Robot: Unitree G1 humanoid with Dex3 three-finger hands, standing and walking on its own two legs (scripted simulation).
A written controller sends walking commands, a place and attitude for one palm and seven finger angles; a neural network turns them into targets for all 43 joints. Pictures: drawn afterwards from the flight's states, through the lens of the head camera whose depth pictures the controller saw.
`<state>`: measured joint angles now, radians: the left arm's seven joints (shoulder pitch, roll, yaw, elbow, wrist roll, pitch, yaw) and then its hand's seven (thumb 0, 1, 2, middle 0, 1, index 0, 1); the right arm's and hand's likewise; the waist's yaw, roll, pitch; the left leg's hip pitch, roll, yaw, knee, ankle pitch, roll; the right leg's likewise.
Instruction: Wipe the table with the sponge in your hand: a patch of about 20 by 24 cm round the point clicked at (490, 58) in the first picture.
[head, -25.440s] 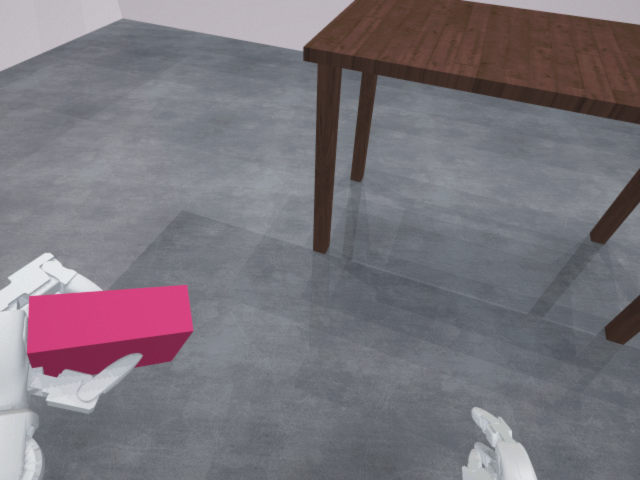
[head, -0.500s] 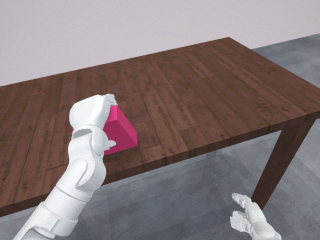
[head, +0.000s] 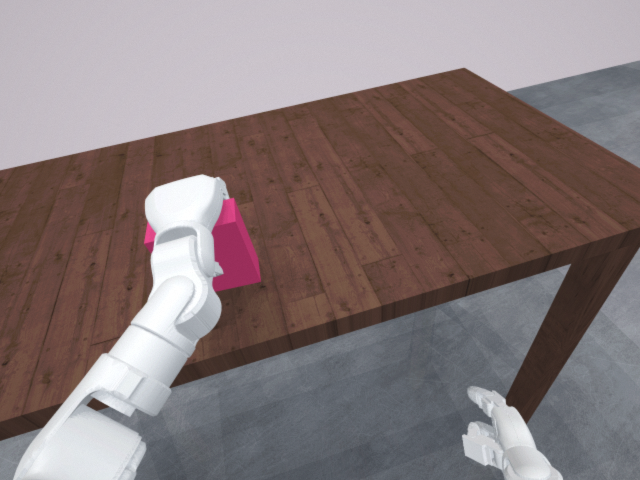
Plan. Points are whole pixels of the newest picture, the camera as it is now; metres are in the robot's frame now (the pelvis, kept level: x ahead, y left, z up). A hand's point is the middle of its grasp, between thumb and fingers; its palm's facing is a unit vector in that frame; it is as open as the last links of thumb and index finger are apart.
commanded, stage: wipe forward along the third lane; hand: left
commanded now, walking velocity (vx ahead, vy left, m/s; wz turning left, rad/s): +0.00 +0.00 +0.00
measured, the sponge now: (213, 261) +0.36 +0.20 +0.11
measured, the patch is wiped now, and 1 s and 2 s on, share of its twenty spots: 0.85 0.95 0.95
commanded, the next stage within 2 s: wipe back along the third lane in 0.86 s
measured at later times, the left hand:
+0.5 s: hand (200, 213) +0.41 +0.22 +0.16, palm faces +0.02 -0.03 -1.00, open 9.3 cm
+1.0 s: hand (197, 196) +0.45 +0.24 +0.16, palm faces -0.03 -0.01 -1.00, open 9.3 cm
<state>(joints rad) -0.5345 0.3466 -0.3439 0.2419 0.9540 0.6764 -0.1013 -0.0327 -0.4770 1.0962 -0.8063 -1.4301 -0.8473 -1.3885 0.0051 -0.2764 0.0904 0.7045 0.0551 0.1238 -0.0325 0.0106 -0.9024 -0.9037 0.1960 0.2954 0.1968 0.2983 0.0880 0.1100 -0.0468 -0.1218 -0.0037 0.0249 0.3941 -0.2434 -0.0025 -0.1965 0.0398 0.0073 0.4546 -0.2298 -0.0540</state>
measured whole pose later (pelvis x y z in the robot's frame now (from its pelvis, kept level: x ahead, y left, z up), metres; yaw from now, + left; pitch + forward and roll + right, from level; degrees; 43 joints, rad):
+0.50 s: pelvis +0.01 +0.01 +0.00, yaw +1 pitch +1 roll +1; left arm -0.72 0.35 -0.30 0.53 0.96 0.56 -0.08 -0.02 -0.51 1.13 -0.82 -1.42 -0.86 -1.38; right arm 0.10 -0.29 0.07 0.74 0.06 0.12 -0.07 0.01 -0.90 -0.90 0.20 0.30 0.20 0.30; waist 0.05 0.08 -0.06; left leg -0.17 -0.01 0.01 0.39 -0.24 0.01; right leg -0.23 0.03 0.00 0.43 -0.22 -0.04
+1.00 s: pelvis +0.01 +0.01 +0.00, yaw +1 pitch +4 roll +0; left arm -0.88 0.40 -0.21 0.82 0.98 0.40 -0.04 -0.01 -0.51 1.13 -0.82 -1.43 -0.86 -1.39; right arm 0.16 -0.29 0.05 0.76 0.06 0.12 -0.08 0.01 -0.90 -0.90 0.20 0.30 0.20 0.30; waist 0.01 0.07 -0.06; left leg -0.21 -0.01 0.01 0.37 -0.23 0.01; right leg -0.26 0.04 0.00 0.38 -0.19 -0.04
